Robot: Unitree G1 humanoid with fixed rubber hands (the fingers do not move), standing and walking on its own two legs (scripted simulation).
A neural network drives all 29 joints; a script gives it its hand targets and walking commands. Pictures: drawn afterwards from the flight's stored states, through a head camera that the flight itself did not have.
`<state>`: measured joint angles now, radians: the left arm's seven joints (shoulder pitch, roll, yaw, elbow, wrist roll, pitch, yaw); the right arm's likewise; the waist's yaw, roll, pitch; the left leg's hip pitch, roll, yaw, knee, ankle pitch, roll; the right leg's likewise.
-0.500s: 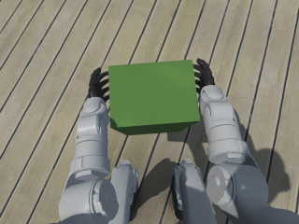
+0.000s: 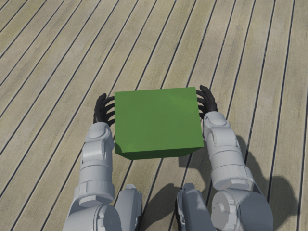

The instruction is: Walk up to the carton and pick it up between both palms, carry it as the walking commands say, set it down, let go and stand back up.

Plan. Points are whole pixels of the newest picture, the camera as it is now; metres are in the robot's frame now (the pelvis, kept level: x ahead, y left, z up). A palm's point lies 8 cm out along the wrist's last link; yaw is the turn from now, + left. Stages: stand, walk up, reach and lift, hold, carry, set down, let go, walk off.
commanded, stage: reach and lift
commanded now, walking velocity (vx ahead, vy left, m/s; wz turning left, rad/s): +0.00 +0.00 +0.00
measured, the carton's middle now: (156, 130) +0.40 +0.01 -0.12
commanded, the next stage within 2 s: none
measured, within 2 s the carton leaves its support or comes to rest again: neither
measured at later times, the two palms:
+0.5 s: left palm (90, 122) +0.37 +0.16 +0.03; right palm (217, 111) +0.40 -0.12 +0.03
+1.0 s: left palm (71, 112) +0.36 +0.16 +0.11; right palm (228, 104) +0.38 -0.12 +0.10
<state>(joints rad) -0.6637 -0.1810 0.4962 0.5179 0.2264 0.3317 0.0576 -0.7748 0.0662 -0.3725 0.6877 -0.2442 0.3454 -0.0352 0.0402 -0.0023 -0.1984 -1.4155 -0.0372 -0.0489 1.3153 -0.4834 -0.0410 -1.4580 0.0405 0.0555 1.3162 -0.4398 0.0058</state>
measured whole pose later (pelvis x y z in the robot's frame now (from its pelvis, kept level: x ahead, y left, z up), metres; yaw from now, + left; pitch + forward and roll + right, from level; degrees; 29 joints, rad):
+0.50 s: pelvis +0.02 +0.00 +0.07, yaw +0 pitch +25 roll +1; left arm -0.50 -0.22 0.46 0.46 0.25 0.33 0.03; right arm -0.60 0.12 -0.35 0.61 -0.26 0.34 -0.02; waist 0.05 0.00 -0.14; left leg -1.04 -0.03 -0.06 1.00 -0.40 -0.03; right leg -1.08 0.04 0.05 1.00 -0.36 0.00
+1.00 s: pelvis +0.03 +0.01 +0.12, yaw -1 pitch +14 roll +1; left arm -0.43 -0.21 0.40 0.44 0.29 0.41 0.01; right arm -0.48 0.15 -0.35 0.52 -0.32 0.41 0.00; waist 0.06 0.01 -0.06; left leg -0.62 -0.03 -0.06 0.66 -0.27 -0.02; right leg -0.66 0.02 0.07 0.67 -0.24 0.01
